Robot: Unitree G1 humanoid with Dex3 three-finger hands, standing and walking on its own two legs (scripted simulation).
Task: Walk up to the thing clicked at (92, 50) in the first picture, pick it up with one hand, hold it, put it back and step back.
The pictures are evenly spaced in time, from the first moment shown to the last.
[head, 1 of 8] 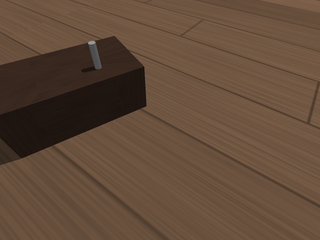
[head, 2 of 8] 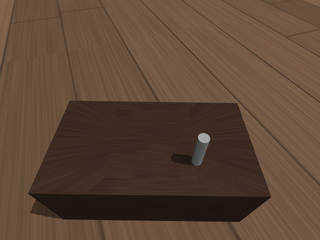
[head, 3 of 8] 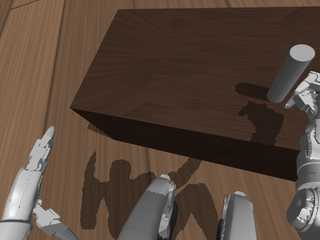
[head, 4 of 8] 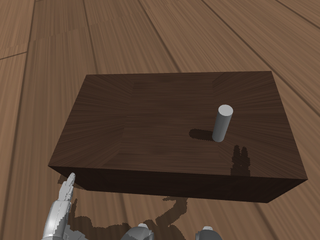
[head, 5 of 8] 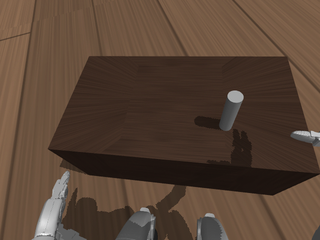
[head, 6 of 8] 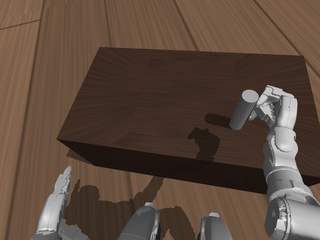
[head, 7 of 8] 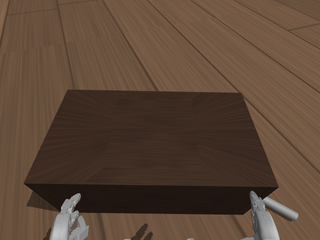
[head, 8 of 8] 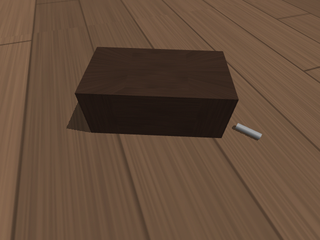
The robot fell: no
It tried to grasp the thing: yes
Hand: right
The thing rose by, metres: 0.00
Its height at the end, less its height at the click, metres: -0.49
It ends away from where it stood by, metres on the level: 0.53
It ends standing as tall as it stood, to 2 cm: no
